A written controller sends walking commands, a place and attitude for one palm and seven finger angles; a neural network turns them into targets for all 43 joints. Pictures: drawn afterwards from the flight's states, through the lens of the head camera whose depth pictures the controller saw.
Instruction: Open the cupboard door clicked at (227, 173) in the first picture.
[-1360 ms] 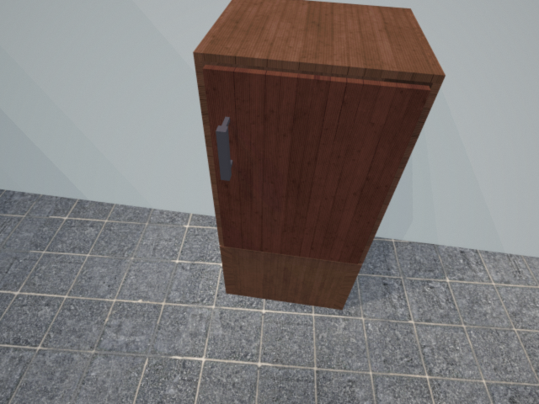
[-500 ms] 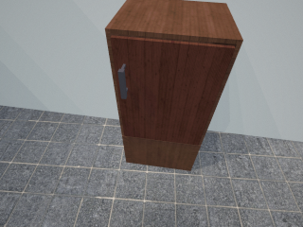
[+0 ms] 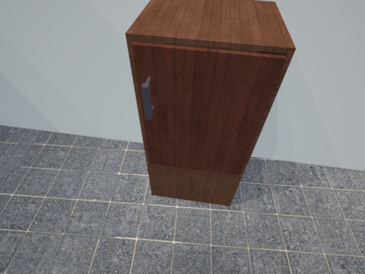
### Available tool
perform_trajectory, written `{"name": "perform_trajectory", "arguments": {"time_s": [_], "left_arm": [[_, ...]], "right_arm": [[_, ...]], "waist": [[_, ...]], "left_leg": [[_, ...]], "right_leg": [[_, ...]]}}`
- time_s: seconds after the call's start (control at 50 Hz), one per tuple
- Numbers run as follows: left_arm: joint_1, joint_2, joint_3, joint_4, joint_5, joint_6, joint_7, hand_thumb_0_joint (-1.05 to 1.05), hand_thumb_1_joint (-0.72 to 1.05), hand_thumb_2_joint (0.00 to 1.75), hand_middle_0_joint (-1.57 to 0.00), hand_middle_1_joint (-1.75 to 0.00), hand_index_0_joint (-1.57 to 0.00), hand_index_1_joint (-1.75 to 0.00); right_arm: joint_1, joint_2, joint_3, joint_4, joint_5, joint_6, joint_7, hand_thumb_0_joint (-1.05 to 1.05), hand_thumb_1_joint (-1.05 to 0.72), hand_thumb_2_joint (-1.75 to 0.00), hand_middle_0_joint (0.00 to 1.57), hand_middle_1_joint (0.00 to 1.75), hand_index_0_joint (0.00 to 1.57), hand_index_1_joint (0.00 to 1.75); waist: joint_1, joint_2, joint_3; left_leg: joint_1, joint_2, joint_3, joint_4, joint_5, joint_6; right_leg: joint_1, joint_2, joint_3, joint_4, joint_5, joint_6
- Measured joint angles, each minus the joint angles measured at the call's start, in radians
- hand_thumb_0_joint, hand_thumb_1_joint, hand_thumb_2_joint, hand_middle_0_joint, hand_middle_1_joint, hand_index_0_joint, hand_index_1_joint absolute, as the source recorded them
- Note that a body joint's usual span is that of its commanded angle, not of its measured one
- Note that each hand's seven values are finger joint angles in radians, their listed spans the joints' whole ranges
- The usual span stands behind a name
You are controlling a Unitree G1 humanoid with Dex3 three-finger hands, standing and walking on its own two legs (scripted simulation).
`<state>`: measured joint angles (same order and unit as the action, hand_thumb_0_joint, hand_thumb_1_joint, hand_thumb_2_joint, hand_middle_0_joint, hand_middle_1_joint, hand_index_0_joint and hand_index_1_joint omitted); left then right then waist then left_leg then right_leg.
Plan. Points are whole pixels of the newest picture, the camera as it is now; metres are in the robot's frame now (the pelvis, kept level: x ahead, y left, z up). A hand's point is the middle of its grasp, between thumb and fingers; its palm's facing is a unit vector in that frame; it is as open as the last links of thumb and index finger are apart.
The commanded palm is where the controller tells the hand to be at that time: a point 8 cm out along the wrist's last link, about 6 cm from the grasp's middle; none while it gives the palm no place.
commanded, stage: look at it before walking up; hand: left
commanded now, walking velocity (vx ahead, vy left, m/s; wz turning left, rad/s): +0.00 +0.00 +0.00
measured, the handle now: (148, 98) +0.63 +0.15 +0.01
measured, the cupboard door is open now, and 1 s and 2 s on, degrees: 0 0 0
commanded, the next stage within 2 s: shuffle to correct the standing spot in 0.08 s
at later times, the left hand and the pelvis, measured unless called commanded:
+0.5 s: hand out of the picture +0.05 +0.19 -0.19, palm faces -0.05 -0.98 -0.20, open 7.4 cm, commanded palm none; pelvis +0.05 +0.00 -0.01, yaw -4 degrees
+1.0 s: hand (113, 268) +0.17 +0.19 -0.18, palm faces -0.06 -0.97 -0.23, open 7.4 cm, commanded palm none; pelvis +0.09 +0.01 -0.01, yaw -5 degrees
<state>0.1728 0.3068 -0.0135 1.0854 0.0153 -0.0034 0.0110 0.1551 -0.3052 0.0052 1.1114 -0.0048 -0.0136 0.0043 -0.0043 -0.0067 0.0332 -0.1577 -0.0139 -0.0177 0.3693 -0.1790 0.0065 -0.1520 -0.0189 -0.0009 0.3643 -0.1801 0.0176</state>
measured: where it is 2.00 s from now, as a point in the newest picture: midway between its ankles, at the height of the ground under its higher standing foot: outside the picture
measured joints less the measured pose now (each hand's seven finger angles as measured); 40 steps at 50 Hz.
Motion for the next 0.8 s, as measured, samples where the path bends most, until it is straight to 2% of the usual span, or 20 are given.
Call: {"name": "perform_trajectory", "arguments": {"time_s": [0.28, 0.48, 0.56, 0.62, 0.64, 0.66, 0.72, 0.8], "left_arm": [[0.012, -0.013, 0.001, 0.008, -0.001, 0.004, 0.007, 0.01, 0.90, 0.90, -0.20, -0.30, -0.20, -0.30], [0.139, -0.096, 0.012, 0.010, 0.009, 0.014, -0.011, 0.01, 0.91, 0.90, -0.20, -0.30, -0.20, -0.30], [0.176, -0.136, 0.019, 0.013, 0.008, -0.007, -0.006, 0.01, 0.90, 0.90, -0.20, -0.30, -0.20, -0.30], [0.199, -0.163, 0.028, 0.013, 0.009, -0.023, 0.009, 0.01, 0.90, 0.90, -0.20, -0.30, -0.20, -0.30], [0.206, -0.170, 0.029, 0.015, 0.009, -0.022, 0.015, 0.00, 0.90, 0.90, -0.20, -0.30, -0.20, -0.30], [0.212, -0.175, 0.030, 0.017, 0.007, -0.018, 0.021, 0.00, 0.90, 0.90, -0.20, -0.30, -0.20, -0.30], [0.214, -0.179, 0.027, 0.037, -0.002, 0.011, 0.035, 0.01, 0.90, 0.90, -0.20, -0.30, -0.20, -0.30], [0.163, -0.170, 0.032, 0.027, 0.001, 0.042, 0.041, 0.01, 0.90, 0.90, -0.20, -0.30, -0.20, -0.30]], "right_arm": [[0.000, 0.014, 0.004, 0.004, -0.004, 0.002, -0.006, 0.01, -0.90, -0.90, 0.21, 0.30, 0.20, 0.30], [0.111, 0.093, 0.000, 0.001, -0.007, 0.001, -0.006, 0.00, -0.90, -0.90, 0.20, 0.30, 0.20, 0.30], [0.160, 0.111, -0.006, 0.014, -0.004, -0.002, -0.011, 0.00, -0.90, -0.90, 0.21, 0.30, 0.20, 0.30], [0.172, 0.121, -0.010, 0.023, -0.004, 0.004, -0.017, 0.01, -0.91, -0.90, 0.21, 0.30, 0.20, 0.30], [0.169, 0.125, -0.011, 0.022, -0.001, 0.004, -0.020, 0.01, -0.91, -0.90, 0.20, 0.30, 0.20, 0.30], [0.163, 0.129, -0.012, 0.021, 0.002, -0.001, -0.024, 0.01, -0.91, -0.90, 0.20, 0.30, 0.20, 0.30], [0.141, 0.154, -0.012, 0.014, 0.003, -0.018, -0.039, 0.01, -0.91, -0.90, 0.20, 0.30, 0.20, 0.30], [0.119, 0.188, -0.010, -0.011, 0.001, -0.018, -0.057, 0.00, -0.91, -0.90, 0.20, 0.30, 0.20, 0.30]], "waist": [[0.005, -0.001, -0.010], [0.010, -0.001, -0.036], [0.004, 0.022, -0.029], [0.009, 0.023, -0.013], [0.011, 0.020, -0.005], [0.014, 0.012, 0.005], [0.017, -0.024, 0.021], [0.000, -0.026, 0.046]], "left_leg": [[0.009, 0.003, 0.009, 0.005, -0.018, 0.000], [0.000, 0.021, 0.059, 0.128, -0.145, 0.002], [-0.029, 0.041, 0.052, 0.227, -0.211, 0.003], [-0.080, 0.047, 0.074, 0.326, -0.266, -0.001], [-0.082, 0.046, 0.081, 0.295, -0.249, -0.002], [-0.069, 0.043, 0.089, 0.245, -0.178, 0.002], [-0.019, 0.024, 0.129, 0.207, -0.185, 0.036], [0.027, 0.022, 0.140, 0.131, -0.165, 0.051]], "right_leg": [[0.006, 0.003, 0.009, 0.004, -0.014, 0.001], [-0.034, 0.022, 0.058, 0.149, -0.132, -0.008], [-0.024, 0.040, 0.043, 0.176, -0.176, -0.014], [0.004, 0.037, 0.029, 0.165, -0.192, -0.010], [0.014, 0.034, 0.030, 0.162, -0.196, -0.005], [0.017, 0.030, 0.035, 0.174, -0.203, -0.001], [-0.017, 0.006, 0.041, 0.279, -0.229, 0.003], [-0.102, 0.000, -0.001, 0.399, -0.314, 0.009]]}}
